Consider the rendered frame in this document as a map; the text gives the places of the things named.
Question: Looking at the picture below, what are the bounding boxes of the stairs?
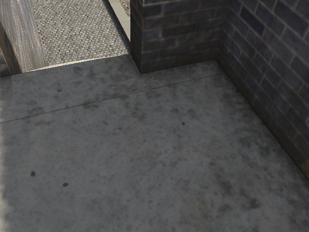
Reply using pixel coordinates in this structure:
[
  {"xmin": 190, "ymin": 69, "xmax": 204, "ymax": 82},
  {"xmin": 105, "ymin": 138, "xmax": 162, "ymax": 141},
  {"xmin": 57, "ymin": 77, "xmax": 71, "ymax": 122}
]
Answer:
[{"xmin": 19, "ymin": 55, "xmax": 120, "ymax": 74}]

